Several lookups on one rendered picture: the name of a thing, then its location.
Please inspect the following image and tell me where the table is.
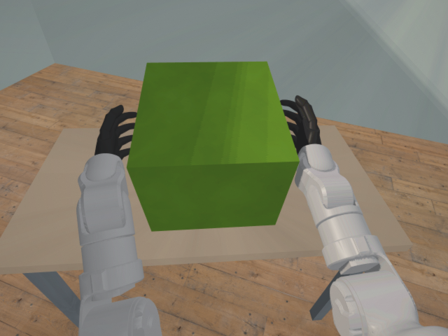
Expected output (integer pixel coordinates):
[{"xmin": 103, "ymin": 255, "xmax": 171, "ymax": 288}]
[{"xmin": 0, "ymin": 125, "xmax": 413, "ymax": 328}]

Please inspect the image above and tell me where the left robot hand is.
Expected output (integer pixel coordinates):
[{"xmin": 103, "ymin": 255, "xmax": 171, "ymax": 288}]
[{"xmin": 94, "ymin": 105, "xmax": 137, "ymax": 160}]

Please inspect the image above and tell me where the right robot forearm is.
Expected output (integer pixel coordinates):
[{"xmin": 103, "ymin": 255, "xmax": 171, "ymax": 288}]
[{"xmin": 295, "ymin": 144, "xmax": 419, "ymax": 320}]

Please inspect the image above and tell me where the robot left upper arm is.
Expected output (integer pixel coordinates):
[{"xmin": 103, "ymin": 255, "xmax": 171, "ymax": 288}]
[{"xmin": 80, "ymin": 297, "xmax": 162, "ymax": 336}]

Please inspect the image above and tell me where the right robot hand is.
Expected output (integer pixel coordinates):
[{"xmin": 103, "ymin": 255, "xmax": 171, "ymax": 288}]
[{"xmin": 280, "ymin": 95, "xmax": 321, "ymax": 155}]

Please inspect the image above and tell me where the left robot forearm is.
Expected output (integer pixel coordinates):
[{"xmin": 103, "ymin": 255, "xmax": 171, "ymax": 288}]
[{"xmin": 76, "ymin": 153, "xmax": 144, "ymax": 336}]

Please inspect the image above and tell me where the carton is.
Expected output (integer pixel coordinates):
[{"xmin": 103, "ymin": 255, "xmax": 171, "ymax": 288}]
[{"xmin": 127, "ymin": 62, "xmax": 300, "ymax": 232}]

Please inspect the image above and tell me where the robot right upper arm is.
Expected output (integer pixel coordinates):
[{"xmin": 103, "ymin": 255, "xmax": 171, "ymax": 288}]
[{"xmin": 330, "ymin": 270, "xmax": 448, "ymax": 336}]

